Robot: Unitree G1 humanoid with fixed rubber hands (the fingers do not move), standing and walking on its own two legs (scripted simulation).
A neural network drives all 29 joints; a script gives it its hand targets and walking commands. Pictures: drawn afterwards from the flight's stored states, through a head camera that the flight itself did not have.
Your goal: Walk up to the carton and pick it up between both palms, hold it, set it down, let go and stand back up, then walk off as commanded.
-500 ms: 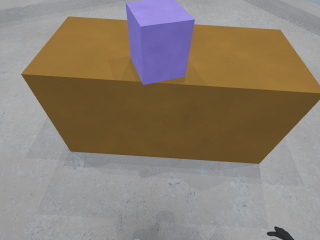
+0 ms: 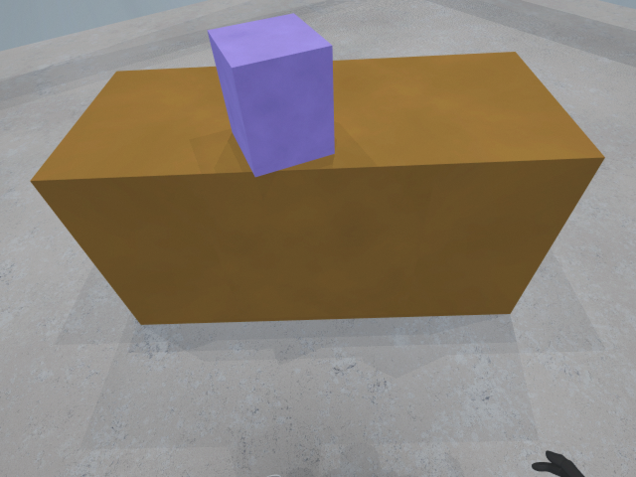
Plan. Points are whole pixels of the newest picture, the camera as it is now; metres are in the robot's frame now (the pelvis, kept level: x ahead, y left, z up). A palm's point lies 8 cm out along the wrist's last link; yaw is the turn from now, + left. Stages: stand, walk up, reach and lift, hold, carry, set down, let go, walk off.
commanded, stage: walk up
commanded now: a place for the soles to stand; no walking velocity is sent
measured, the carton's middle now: (274, 95) +0.89 +0.11 +0.05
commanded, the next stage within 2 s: none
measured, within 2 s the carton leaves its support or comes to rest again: neither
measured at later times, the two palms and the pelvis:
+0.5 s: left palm out of the picture +0.07 +0.30 -0.11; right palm out of the picture +0.04 -0.29 -0.07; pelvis +0.00 +0.01 +0.01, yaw -1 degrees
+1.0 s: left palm out of the picture +0.07 +0.28 -0.12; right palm out of the picture +0.06 -0.31 -0.09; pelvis +0.00 -0.01 +0.00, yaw -1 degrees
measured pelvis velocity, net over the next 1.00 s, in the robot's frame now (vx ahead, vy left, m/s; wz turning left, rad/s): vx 0.00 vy -0.01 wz -0.01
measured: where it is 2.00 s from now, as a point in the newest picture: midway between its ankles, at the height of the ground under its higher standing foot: outside the picture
